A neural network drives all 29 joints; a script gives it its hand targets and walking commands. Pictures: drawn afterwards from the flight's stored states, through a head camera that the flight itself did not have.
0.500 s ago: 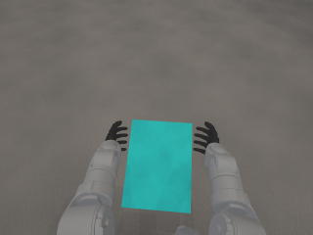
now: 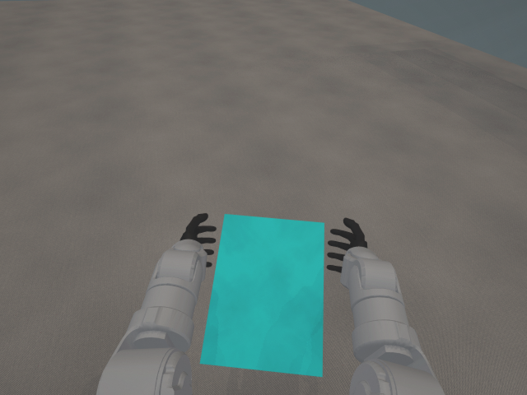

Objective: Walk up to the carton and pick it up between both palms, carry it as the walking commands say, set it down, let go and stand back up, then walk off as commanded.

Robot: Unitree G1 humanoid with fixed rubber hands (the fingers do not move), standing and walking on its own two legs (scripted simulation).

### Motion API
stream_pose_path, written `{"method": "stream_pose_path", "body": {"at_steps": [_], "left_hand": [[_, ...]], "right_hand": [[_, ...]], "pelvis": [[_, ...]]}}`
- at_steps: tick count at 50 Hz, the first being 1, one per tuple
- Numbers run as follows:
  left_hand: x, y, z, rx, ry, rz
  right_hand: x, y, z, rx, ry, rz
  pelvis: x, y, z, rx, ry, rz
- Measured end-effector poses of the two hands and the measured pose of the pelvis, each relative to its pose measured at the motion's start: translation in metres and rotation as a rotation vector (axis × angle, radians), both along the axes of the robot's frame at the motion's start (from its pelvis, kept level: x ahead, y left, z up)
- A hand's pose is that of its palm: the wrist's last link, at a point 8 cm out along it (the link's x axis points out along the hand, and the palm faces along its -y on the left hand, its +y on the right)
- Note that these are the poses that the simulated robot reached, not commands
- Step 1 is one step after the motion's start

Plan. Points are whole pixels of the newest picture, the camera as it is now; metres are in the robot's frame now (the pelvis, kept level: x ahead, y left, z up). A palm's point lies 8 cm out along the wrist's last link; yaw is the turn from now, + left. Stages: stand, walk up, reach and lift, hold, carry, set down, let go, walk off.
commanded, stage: reach and lift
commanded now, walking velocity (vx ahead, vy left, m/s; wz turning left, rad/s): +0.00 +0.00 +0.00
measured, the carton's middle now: (267, 293) +0.33 -0.03 -0.08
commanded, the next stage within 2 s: hold in 1.44 s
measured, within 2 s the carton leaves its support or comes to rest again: neither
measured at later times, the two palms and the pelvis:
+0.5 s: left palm (176, 256) +0.33 +0.13 +0.05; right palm (342, 256) +0.32 -0.15 +0.05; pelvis +0.00 -0.01 +0.00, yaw +0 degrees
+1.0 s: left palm (171, 263) +0.31 +0.13 +0.06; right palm (344, 256) +0.31 -0.15 +0.06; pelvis +0.00 -0.01 +0.01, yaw +0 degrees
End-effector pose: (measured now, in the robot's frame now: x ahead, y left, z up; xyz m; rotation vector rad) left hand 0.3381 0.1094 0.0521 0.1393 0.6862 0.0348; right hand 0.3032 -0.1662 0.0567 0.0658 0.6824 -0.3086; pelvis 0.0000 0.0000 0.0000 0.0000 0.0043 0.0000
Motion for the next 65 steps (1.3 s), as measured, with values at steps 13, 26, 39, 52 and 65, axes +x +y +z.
{"method": "stream_pose_path", "body": {"at_steps": [13,26,39,52,65], "left_hand": [[-0.011,0.006,0.002,-0.03,0.033,0.077],[-0.009,0.02,0.003,0.013,0.025,0.132],[-0.017,0.022,0.01,-0.011,0.006,0.145],[-0.03,0.024,0.013,0.006,0.011,0.169],[-0.029,0.023,0.005,-0.012,0.027,0.173]], "right_hand": [[-0.002,0.003,-0.002,0.049,0.023,0.049],[0.014,0.019,-0.005,0.022,0.036,0.105],[0.012,0.02,0.012,0.007,0.015,0.12],[0.002,0.02,0.008,0.062,0.007,0.144],[0.006,0.019,0.004,0.054,0.014,0.143]], "pelvis": [[-0.003,-0.007,0.002,0.009,-0.023,0.0],[0.004,-0.009,0.003,0.013,-0.019,0.0],[0.005,-0.011,0.006,0.014,-0.048,-0.001],[-0.003,-0.012,0.006,0.016,-0.059,-0.001],[-0.001,-0.012,0.006,0.016,-0.056,0.0]]}}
